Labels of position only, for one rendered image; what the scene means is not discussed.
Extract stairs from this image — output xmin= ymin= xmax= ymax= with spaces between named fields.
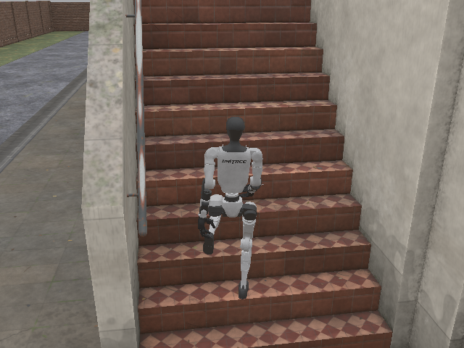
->
xmin=133 ymin=0 xmax=393 ymax=348

